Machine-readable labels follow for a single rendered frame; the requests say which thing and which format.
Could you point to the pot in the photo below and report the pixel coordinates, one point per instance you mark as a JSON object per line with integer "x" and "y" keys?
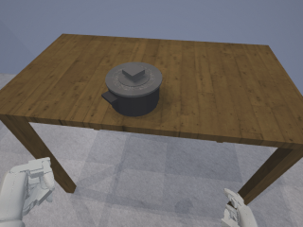
{"x": 133, "y": 106}

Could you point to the knob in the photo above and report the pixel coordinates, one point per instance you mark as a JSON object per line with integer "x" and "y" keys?
{"x": 133, "y": 71}

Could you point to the robot right hand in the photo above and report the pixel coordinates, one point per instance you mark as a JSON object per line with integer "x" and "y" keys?
{"x": 240, "y": 217}

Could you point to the robot left hand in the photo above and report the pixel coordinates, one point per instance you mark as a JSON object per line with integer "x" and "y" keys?
{"x": 36, "y": 176}

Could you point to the lid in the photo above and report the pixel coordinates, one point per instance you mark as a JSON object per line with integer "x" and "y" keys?
{"x": 121, "y": 85}

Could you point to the table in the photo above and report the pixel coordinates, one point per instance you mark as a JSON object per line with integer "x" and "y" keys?
{"x": 223, "y": 92}

